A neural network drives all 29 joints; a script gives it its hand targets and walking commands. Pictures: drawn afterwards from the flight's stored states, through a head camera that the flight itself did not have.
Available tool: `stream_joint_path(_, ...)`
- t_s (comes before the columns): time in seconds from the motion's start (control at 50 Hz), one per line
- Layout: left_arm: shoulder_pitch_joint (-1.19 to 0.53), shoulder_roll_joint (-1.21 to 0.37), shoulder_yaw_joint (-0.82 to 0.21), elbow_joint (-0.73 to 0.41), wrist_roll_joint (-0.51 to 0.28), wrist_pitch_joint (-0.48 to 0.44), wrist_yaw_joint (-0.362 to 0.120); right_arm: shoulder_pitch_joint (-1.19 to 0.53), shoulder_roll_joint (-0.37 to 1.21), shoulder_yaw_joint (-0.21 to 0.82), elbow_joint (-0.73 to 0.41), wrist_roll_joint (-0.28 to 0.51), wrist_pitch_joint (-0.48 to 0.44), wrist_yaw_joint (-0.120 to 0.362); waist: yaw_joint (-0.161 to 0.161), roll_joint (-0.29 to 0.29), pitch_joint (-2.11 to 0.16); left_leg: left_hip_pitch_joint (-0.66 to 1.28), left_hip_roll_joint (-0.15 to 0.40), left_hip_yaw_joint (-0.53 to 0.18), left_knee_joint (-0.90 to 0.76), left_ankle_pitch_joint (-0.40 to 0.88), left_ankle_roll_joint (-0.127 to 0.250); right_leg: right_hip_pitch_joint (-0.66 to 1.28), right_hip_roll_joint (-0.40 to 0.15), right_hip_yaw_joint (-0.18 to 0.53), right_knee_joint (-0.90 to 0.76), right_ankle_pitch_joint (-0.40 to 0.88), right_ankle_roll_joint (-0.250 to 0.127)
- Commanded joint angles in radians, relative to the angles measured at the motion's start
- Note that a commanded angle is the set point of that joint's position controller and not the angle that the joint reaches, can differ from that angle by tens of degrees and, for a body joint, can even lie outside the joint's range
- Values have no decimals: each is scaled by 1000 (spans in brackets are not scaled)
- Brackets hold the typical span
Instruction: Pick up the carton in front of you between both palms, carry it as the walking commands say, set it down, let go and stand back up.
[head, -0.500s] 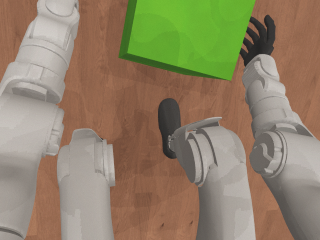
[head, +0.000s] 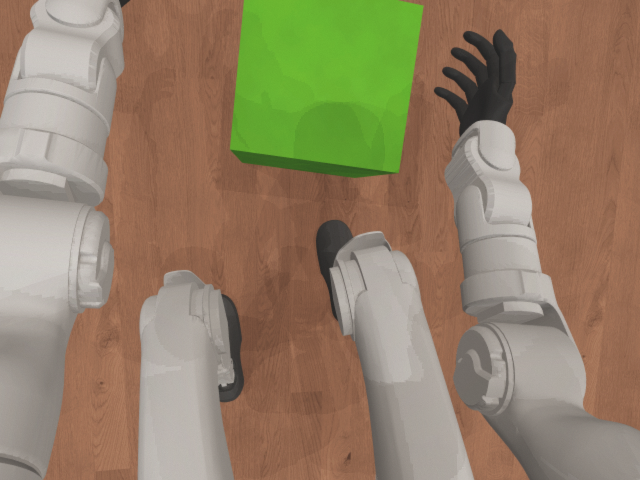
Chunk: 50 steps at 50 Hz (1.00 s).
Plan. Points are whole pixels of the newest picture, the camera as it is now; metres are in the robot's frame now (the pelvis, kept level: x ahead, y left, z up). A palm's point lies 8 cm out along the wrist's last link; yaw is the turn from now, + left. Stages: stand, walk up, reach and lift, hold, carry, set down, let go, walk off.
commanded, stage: set down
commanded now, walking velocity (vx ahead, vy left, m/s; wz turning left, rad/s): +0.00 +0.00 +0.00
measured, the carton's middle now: (314, 100) +0.51 -0.11 -0.34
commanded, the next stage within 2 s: let go in 0.58 s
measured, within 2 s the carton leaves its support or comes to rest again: neither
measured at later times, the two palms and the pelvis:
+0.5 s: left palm out of the picture +0.59 +0.11 +0.03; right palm (612, 79) +0.43 -0.25 +0.03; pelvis +0.03 +0.01 +0.12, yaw +0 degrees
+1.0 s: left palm out of the picture +0.45 +0.15 +0.14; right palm out of the picture +0.35 -0.25 +0.16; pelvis +0.07 -0.02 +0.25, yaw +3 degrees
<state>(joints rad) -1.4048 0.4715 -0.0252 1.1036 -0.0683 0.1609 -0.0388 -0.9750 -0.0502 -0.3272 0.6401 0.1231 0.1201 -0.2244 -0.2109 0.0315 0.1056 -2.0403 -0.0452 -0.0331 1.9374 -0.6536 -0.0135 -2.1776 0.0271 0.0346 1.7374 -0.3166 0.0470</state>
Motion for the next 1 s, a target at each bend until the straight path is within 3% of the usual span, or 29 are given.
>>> stream_joint_path(0.0, -237, 88, 31, -108, 17, -17, -14, -130, -54, 0, -135, -8, -4, 11, -33, 86, -1073, 237, -37, 69, -295, 102, 49, 901, 28, -128, -119, 185, 44)
stream_joint_path(0.16, -176, 47, 56, -229, 80, 16, -22, 0, -57, -51, -195, -35, 13, 30, -56, 190, -1199, 475, -49, 65, -417, 245, 23, 909, 39, -152, -235, 304, 32)
stream_joint_path(0.26, -136, 20, 64, -277, 103, 35, -19, 49, -58, -59, -227, -34, 21, 42, -56, 227, -1216, 606, -47, 54, -501, 339, 12, 911, 40, -161, -314, 356, 27)
stream_joint_path(0.54, -54, -12, 99, -215, 131, 37, -45, 111, -33, -79, -204, -67, 28, 78, -59, 189, -1107, 799, -39, 15, -781, 405, 13, 1025, 29, -151, -577, 386, 30)
stream_joint_path(0.64, 48, -45, 148, -196, 168, 17, -45, 186, -16, -67, -206, -104, 11, 105, -41, 168, -1130, 873, -44, 13, -869, 455, 11, 1145, 27, -144, -655, 429, 30)
stream_joint_path(0.78, 373, -178, 220, -362, 229, -26, 36, 459, -41, 1, -289, -172, -26, 199, -7, 126, -1163, 1033, -57, 11, -992, 578, -10, 1394, 32, -129, -753, 514, 4)
stream_joint_path(0.88, 592, -262, 238, -534, 241, -62, 122, 619, -111, 76, -324, -181, -48, 273, 23, 89, -969, 1088, -56, 17, -1129, 431, -18, 1547, 28, -100, -849, 391, -22)
stream_joint_path(0.98, 801, -284, 219, -608, 188, -99, 153, 790, -170, 185, -315, -144, -68, 314, 40, 23, -734, 1124, -38, 32, -1251, 280, -3, 1739, 4, -58, -961, 256, -29)
